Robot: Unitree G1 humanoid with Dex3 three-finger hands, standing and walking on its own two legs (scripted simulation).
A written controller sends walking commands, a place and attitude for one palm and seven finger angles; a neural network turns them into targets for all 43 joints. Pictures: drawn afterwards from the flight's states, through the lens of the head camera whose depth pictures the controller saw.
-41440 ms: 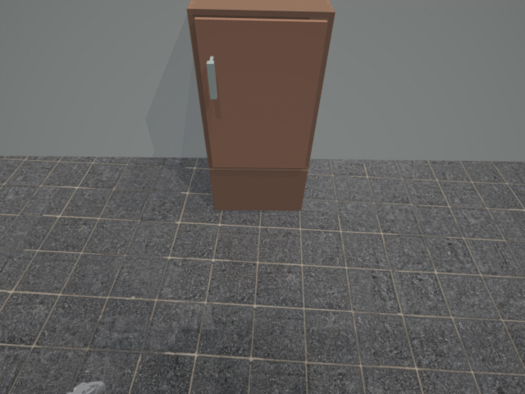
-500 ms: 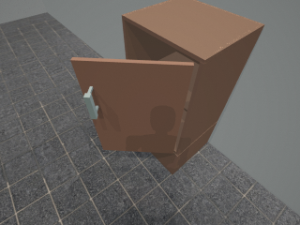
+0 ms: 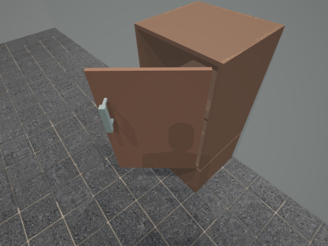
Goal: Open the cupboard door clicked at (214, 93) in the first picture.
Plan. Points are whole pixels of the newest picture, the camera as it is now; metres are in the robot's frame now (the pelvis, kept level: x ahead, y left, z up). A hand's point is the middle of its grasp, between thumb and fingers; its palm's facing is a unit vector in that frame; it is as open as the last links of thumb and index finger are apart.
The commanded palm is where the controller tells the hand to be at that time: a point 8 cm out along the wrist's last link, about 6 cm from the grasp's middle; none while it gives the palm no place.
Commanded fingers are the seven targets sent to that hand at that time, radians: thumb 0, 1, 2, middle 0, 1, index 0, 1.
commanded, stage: come to a stop and stand still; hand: left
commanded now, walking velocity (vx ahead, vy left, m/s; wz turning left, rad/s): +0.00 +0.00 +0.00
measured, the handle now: (107, 115) +0.55 +0.24 -0.03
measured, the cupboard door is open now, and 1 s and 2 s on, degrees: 46 46 46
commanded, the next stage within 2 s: look again from close up in 0.08 s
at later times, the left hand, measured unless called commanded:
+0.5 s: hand out of the picture -0.01 +0.16 -0.17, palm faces +0.01 -0.98 -0.19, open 7.3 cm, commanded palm none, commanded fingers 0.00 0.90 0.90 -0.20 -0.30 -0.20 -0.30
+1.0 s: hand (97, 220) +0.19 +0.18 -0.04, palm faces +0.24 -0.96 -0.11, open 7.5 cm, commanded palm +0.12 +0.22 -0.06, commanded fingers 0.00 0.64 0.79 -0.22 -0.47 -0.22 -0.47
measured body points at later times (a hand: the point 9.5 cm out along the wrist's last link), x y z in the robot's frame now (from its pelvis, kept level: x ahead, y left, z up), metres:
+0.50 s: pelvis +0.00 +0.00 +0.00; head +0.02 -0.01 +0.45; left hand -0.01 +0.21 -0.15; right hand -0.02 -0.21 -0.16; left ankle -0.03 +0.10 -0.74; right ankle +0.00 -0.10 -0.74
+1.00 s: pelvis -0.01 -0.01 -0.01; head +0.01 -0.03 +0.44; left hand +0.17 +0.23 -0.03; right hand +0.11 -0.27 -0.13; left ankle -0.03 +0.10 -0.74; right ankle +0.00 -0.10 -0.74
